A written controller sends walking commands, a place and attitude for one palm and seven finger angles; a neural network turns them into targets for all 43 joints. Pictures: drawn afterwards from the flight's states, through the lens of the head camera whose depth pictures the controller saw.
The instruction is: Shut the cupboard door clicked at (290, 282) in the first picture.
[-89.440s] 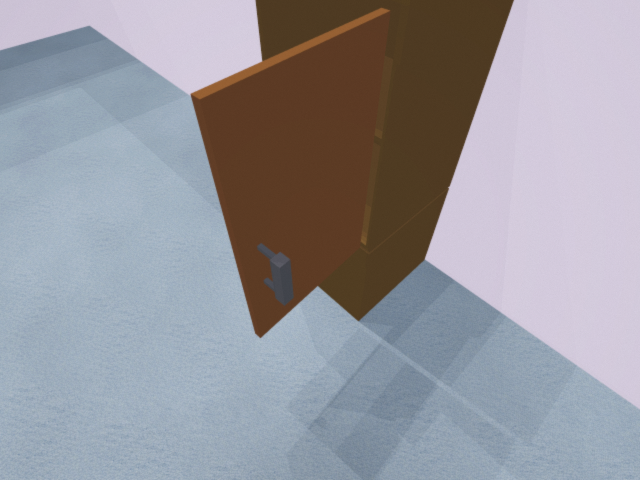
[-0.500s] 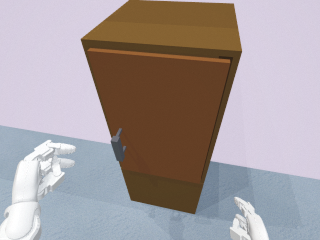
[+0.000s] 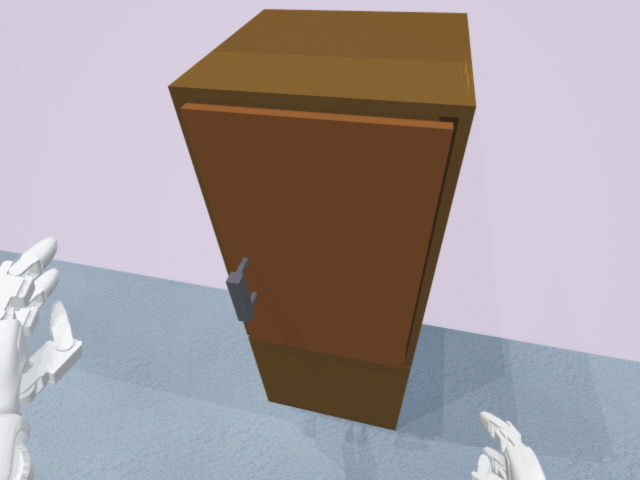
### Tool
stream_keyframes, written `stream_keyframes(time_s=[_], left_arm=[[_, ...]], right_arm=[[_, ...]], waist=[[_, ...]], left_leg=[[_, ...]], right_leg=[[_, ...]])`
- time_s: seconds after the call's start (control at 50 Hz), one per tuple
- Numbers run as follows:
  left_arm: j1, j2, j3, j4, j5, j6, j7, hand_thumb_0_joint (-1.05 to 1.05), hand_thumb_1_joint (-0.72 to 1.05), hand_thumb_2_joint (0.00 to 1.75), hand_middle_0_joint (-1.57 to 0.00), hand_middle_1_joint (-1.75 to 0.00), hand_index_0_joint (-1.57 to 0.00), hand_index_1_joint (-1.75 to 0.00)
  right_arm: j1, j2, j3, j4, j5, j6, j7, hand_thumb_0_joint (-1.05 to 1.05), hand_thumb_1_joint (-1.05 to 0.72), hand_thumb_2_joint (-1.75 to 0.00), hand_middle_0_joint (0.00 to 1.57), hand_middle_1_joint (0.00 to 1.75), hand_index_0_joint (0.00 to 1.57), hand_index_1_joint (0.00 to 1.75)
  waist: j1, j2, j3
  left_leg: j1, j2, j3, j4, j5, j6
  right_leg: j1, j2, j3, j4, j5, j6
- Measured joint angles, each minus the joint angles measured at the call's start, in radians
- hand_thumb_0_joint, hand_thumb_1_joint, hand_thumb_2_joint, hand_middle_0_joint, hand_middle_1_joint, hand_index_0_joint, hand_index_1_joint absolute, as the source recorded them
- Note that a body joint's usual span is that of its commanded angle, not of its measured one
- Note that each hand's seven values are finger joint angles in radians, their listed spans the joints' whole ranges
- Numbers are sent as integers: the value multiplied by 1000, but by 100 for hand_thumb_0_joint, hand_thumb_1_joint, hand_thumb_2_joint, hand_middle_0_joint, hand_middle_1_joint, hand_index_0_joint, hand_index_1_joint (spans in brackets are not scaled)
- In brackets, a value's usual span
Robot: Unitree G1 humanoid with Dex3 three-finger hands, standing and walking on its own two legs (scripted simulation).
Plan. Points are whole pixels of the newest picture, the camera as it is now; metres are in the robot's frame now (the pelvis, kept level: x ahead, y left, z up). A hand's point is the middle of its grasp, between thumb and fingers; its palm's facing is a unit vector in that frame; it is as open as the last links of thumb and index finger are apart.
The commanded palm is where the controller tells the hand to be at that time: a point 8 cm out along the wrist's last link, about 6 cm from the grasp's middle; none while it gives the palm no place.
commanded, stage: draw the hand back to the body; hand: left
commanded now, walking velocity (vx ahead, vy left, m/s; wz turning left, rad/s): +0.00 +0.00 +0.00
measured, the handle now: (245, 289) +0.47 +0.22 -0.11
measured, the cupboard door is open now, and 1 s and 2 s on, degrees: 0 0 0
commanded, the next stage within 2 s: step back with the hand held close in 0.12 s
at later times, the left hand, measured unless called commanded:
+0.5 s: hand (92, 333) +0.20 +0.25 +0.16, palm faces +0.38 -0.79 -0.48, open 7.4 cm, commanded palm +0.14 +0.29 +0.18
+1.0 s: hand (2, 402) +0.13 +0.29 +0.16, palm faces +0.46 -0.76 -0.45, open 7.4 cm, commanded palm +0.07 +0.32 +0.18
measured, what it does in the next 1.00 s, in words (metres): shifts its weight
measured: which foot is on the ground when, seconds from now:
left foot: down 0.00-1.00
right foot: down 0.00-1.00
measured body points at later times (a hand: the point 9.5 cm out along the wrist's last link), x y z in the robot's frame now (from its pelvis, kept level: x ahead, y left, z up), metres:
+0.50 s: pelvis +0.00 +0.00 +0.00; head +0.00 -0.03 +0.45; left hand +0.17 +0.29 +0.18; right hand +0.17 -0.25 -0.09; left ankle -0.01 +0.08 -0.74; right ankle -0.02 -0.11 -0.74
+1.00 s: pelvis -0.07 +0.02 -0.02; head -0.07 +0.03 +0.43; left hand +0.10 +0.33 +0.18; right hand +0.09 -0.22 -0.09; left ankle -0.01 +0.08 -0.74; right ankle -0.03 -0.11 -0.74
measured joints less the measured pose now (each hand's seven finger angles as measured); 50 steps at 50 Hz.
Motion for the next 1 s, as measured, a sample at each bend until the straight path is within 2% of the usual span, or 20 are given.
stream_keyframes(time_s=[0.26,0.36,0.42,0.52,0.66,0.76,0.9,1.0], left_arm=[[-1,15,12,1,-5,-28,-2,1,89,90,-21,-31,-21,-31],[-2,18,49,25,10,-90,4,1,89,90,-21,-31,-21,-31],[23,18,49,19,14,-111,6,1,89,90,-21,-30,-21,-31],[51,44,40,-5,16,-107,6,1,89,90,-21,-30,-21,-31],[73,94,68,-46,10,-97,16,1,89,90,-21,-30,-22,-31],[85,98,74,-70,14,-104,25,1,89,90,-21,-30,-22,-31],[79,81,89,-87,39,-131,35,1,89,90,-21,-31,-22,-31],[35,65,104,-90,59,-147,40,1,89,90,-21,-30,-22,-31]], right_arm=[[-8,3,-8,1,3,-18,-7,2,-90,-90,20,30,20,30],[-17,-12,-10,-16,0,11,3,1,-90,-90,20,30,20,30],[-26,-21,-24,-15,-2,36,3,1,-90,-90,20,30,20,30],[-32,-29,-42,-32,1,82,-12,1,-90,-90,20,30,20,30],[-37,-18,-43,-70,6,123,-22,1,-90,-90,20,30,20,30],[-26,-9,-34,-82,4,121,-23,1,-90,-90,20,30,20,30],[6,-2,-21,-84,-3,88,-27,1,-90,-90,20,30,20,30],[26,7,-17,-70,-12,56,-25,1,-90,-90,20,30,21,30]], waist=[[-10,-2,5],[-28,16,-8],[-39,14,-15],[-55,-2,-11],[-73,-30,-11],[-78,-48,-16],[-69,-64,-11],[-69,-67,1]], left_leg=[[9,18,2,-2,3,-16],[-51,33,-7,31,-7,-17],[-72,30,4,30,-6,-13],[-87,16,25,20,4,-3],[-122,12,44,38,15,9],[-153,11,45,55,30,19],[-203,5,38,101,43,36],[-242,-4,18,148,45,41]], right_leg=[[6,18,2,-4,6,-17],[-29,33,-6,-22,22,-20],[-58,29,4,-13,23,-15],[-94,14,23,17,16,-1],[-138,8,39,44,29,11],[-163,6,39,50,49,20],[-204,-1,28,86,64,31],[-221,15,66,142,37,44]])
